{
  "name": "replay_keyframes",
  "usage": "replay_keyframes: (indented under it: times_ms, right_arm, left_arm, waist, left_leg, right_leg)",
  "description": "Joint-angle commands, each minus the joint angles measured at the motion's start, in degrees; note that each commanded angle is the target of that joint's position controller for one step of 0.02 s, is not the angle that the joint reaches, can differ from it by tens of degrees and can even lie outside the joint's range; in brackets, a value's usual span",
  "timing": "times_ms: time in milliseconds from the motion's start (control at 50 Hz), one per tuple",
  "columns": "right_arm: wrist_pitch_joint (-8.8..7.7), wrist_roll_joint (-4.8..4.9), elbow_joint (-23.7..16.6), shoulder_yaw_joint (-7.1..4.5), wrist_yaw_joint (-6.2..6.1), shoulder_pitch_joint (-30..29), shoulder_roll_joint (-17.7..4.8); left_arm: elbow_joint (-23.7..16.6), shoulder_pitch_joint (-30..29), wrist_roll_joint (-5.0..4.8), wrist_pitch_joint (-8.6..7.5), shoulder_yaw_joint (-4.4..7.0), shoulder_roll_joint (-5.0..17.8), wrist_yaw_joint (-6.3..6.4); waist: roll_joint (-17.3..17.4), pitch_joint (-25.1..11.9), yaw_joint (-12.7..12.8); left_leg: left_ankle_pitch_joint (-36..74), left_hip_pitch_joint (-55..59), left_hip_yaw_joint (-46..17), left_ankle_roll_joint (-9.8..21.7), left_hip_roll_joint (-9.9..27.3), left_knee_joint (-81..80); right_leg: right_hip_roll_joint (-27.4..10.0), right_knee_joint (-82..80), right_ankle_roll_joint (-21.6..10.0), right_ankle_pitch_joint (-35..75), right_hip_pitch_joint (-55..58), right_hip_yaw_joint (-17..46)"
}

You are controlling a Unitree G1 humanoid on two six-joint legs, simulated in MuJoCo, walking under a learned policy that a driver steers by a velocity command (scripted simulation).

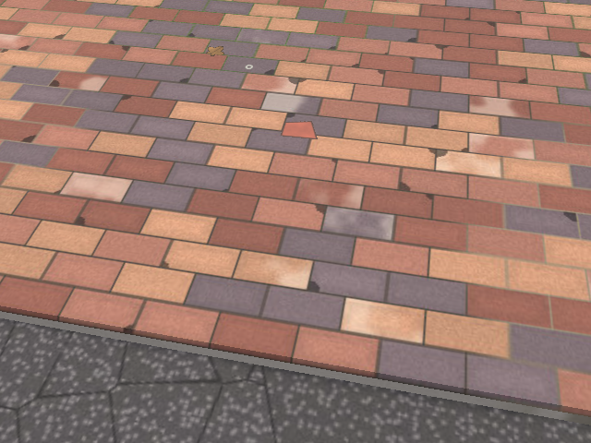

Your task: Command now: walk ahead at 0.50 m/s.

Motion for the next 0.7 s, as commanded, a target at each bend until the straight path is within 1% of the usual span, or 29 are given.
replay_keyframes:
  times_ms: [20,80,120,140,180,200,220,240,260,280,300,320,340,360,380,400,420,440,480,500,560,580,600,660,680,700]
  right_arm:
    - [-0.12,0.27,-3.65,-0.01,0.34,-3.72,-1.86]
    - [-0.37,0.7,-5.3,0.62,0.35,-9.29,-1.09]
    - [-0.49,0.75,-6.2,0.7,0.2,-12.04,-1.44]
    - [-0.59,0.72,-6.69,0.65,0.11,-13.07,-1.76]
    - [-0.94,0.67,-7.34,0.39,-0.04,-13.6,-2.54]
    - [-1.21,0.64,-7.27,0.2,-0.17,-12.68,-2.91]
    - [-1.5,0.56,-6.6,-0.14,-0.43,-10.01,-3.43]
    - [-1.92,0.41,-4.72,-0.69,-0.83,-4.14,-4.19]
    - [-2.57,-0.18,-1.3,-1.5,-1.39,5.82,-5.64]
    - [-3.06,-1.63,0.6,-2.86,-2.15,15.67,-10.5]
    - [-2.6,-1.36,1.43,-4.19,-1.86,18.34,-15.25]
    - [-2.0,0.68,0.7,-3.57,-1.49,13.06,-12.11]
    - [-2.07,1.14,-0.29,-2.61,-1.39,7.05,-8.65]
    - [-2.43,0.97,-0.56,-1.76,-1.2,4.16,-5.49]
    - [-2.78,1.17,-0.01,-1.3,-1.36,3.39,-4.05]
    - [-3.06,1.33,0.76,-0.77,-1.52,3.32,-2.53]
    - [-3.51,1.36,1.52,-0.63,-1.57,4.7,-2.47]
    - [-3.95,1.53,2.3,-0.71,-1.6,6.21,-3.06]
    - [-4.38,1.74,3.3,-0.97,-1.7,8.19,-4.56]
    - [-4.38,1.71,3.62,-0.95,-1.72,9.08,-4.77]
    - [-4.1,1.58,4.48,-0.6,-1.7,11.71,-4.23]
    - [-4.0,1.39,4.87,-0.48,-1.73,12.97,-3.89]
    - [-3.93,1.32,5.17,-0.41,-1.79,13.99,-3.83]
    - [-3.66,0.93,6.39,-0.24,-2.27,17.98,-3.75]
    - [-3.47,0.84,6.74,-0.1,-2.45,19.2,-3.3]
    - [-3.17,0.64,7.8,0.42,-2.81,22.89,-1.6]
  left_arm:
    - [-1.78,1.11,-0.16,-0.94,0.91,6.35,0.06]
    - [-0.61,3.82,-0.02,-0.99,0.84,6.75,0.21]
    - [0.3,5.69,0.24,-0.88,0.81,6.92,0.45]
    - [0.75,6.38,0.4,-0.76,0.8,6.99,0.63]
    - [1.36,6.44,0.74,-0.52,0.97,7.52,1.04]
    - [1.5,5.86,0.84,-0.41,1.08,7.86,1.23]
    - [1.53,4.86,0.92,-0.33,1.18,8.27,1.36]
    - [1.54,3.98,0.95,-0.14,1.25,8.62,1.37]
    - [1.32,3.27,0.8,0.06,0.99,8.05,1.27]
    - [-0.76,3.93,-0.38,-0.07,0.05,5.36,0.97]
    - [-1.1,9.81,-1.65,-0.05,-0.43,1.68,0.56]
    - [-0.95,4.62,-0.11,0.3,1.11,7.23,0.87]
    - [-2.21,0.57,-0.03,-0.01,1.13,6.55,0.54]
    - [-2.37,-1.34,0.03,-0.16,0.89,5.31,0.35]
    - [-2.21,-1.62,0.83,0.34,0.94,4.64,0.16]
    - [-1.8,-0.45,1.47,1.12,0.72,3.71,-0.19]
    - [-1.68,-0.23,1.65,1.74,0.65,2.98,-0.54]
    - [-1.89,-0.76,1.74,2.17,0.63,2.68,-0.8]
    - [-3.13,-4.45,1.9,2.77,0.62,2.74,-1.13]
    - [-4.06,-7.1,1.86,2.94,0.59,2.95,-1.23]
    - [-6.68,-14.6,1.4,2.91,0.3,3.02,-1.38]
    - [-6.95,-15.64,1.2,2.94,-0.01,2.33,-1.3]
    - [-7.47,-17.29,1.09,2.91,-0.24,2.1,-1.24]
    - [-9.14,-21.64,1.18,2.77,-0.52,2.14,-0.9]
    - [-9.85,-23.28,1.23,2.58,-0.38,2.79,-0.88]
    - [-10.61,-26.54,1.58,2.39,-0.27,3.02,-0.98]
  waist:
    - [-4.96,2.95,-0.51]
    - [-5.46,3.21,1.18]
    - [-5.73,3.44,2.11]
    - [-5.84,3.69,2.31]
    - [-6.03,3.91,1.79]
    - [-6.19,3.5,1.05]
    - [-6.52,2.17,-0.46]
    - [-6.38,-0.89,-3.02]
    - [-4.3,-6.2,-7.05]
    - [1.82,-13.76,-9.62]
    - [14.07,-19.76,-7.12]
    - [4.23,-14.93,-6.06]
    - [1.97,-6.97,-3.99]
    - [-0.03,-3.58,-2.6]
    - [0.79,-1.56,-1.17]
    - [1.61,-1.34,0.26]
    - [1.91,-1.64,0.64]
    - [1.48,-1.61,0.95]
    - [1.13,-0.15,0.92]
    - [0.99,0.77,0.49]
    - [0.81,2.72,-1.12]
    - [1.46,2.41,-1.49]
    - [1.39,2.68,-2.0]
    - [1.1,3.12,-3.52]
    - [0.09,3.56,-4.03]
    - [-2.46,3.55,-6.28]
  left_leg:
    - [6.38,-3.36,1.79,-1.44,0.89,-7.65]
    - [10.32,-1.3,3.62,-1.28,-0.58,-16.34]
    - [10.56,-1.01,4.32,-0.62,-1.45,-19.67]
    - [9.78,-1.2,4.25,-0.12,-1.69,-20.89]
    - [6.56,-0.57,4.08,1.33,-2.32,-23.1]
    - [4.27,1.35,4.36,2.23,-3.06,-24.22]
    - [1.79,5.53,4.99,3.27,-4.51,-25.39]
    - [0.7,12.67,5.88,4.46,-6.45,-27.45]
    - [2.74,25.29,5.74,6.12,-6.8,-30.28]
    - [-1.57,42.3,-8.61,9.99,5.53,-30.94]
    - [-2.91,53.31,-35.16,17.26,19.45,-38.04]
    - [-6.33,48.3,-34.24,15.26,16.11,-40.11]
    - [-5.19,39.83,-25.29,13.55,14.27,-41.3]
    - [-0.82,33.71,-19.72,11.78,11.57,-43.56]
    - [3.14,29.51,-15.43,10.25,9.28,-44.85]
    - [5.79,26.63,-11.93,9.15,7.45,-46.03]
    - [9.01,25.76,-10.41,9.25,6.95,-46.48]
    - [11.65,25.66,-9.04,9.58,6.55,-46.94]
    - [11.96,25.8,-6.9,10.0,6.01,-48.71]
    - [11.59,26.08,-6.2,10.06,5.71,-49.54]
    - [13.45,27.73,-4.04,9.56,4.41,-50.52]
    - [14.5,28.53,-3.19,9.52,4.13,-50.09]
    - [15.85,29.27,-2.63,9.5,4.07,-49.84]
    - [21.61,36.15,-3.2,10.28,6.24,-48.01]
    - [23.27,39.35,-3.27,10.31,6.26,-47.16]
    - [28.31,45.32,-4.35,10.17,5.61,-44.86]
  right_leg:
    - [-14.32,-9.54,-6.18,12.39,-1.54,9.57]
    - [-13.95,-9.07,-5.54,16.09,0.72,7.66]
    - [-14.81,-8.14,-5.53,18.46,4.05,7.35]
    - [-15.58,-7.39,-5.54,20.01,6.01,7.46]
    - [-17.13,-5.14,-5.22,24.47,9.53,7.53]
    - [-17.56,-3.12,-4.8,28.73,10.67,7.22]
    - [-17.56,0.6,-4.13,36.14,11.06,6.57]
    - [-16.73,7.63,-3.39,42.74,10.82,5.68]
    - [-14.15,18.97,-2.22,41.15,6.57,3.51]
    - [-10.49,36.44,-0.44,24.06,-7.76,0.97]
    - [0.31,55.31,1.27,-19.21,-25.37,0.78]
    - [-2.88,59.08,0.12,-18.16,-30.0,8.87]
    - [-5.54,57.71,-0.14,-12.54,-31.3,8.66]
    - [-7.56,54.46,-0.11,-8.72,-29.52,8.37]
    - [-8.7,51.96,0.44,-7.09,-27.27,8.01]
    - [-9.42,50.07,1.19,-6.11,-24.51,7.75]
    - [-9.26,49.39,1.79,-5.7,-23.3,7.11]
    - [-9.4,48.57,2.33,-5.2,-23.7,6.52]
    - [-10.28,45.79,3.48,-2.31,-27.02,5.49]
    - [-10.76,43.87,4.03,-0.39,-29.01,5.04]
    - [-11.07,35.42,5.12,4.87,-32.18,3.7]
    - [-10.59,33.72,5.23,5.54,-31.69,2.79]
    - [-10.33,31.4,5.23,6.38,-31.54,2.35]
    - [-9.77,29.49,4.2,5.79,-35.18,1.59]
    - [-9.41,29.25,3.7,4.78,-37.36,1.34]
    - [-7.97,30.18,3.22,0.48,-40.24,-0.36]
Keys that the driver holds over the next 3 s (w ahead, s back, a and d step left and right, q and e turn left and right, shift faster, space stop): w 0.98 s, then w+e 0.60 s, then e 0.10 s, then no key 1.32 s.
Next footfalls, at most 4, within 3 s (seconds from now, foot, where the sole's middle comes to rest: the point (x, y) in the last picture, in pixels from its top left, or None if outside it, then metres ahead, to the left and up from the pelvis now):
0.26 left None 0.32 0.13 -0.78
0.66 right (355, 429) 0.53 -0.07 -0.78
1.22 left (271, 286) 0.88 0.13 -0.73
1.76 right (377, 237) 1.04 -0.15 -0.73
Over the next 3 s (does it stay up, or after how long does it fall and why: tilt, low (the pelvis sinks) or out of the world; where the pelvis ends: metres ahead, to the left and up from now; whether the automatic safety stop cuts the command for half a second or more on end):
stays up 1.03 -0.05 0.05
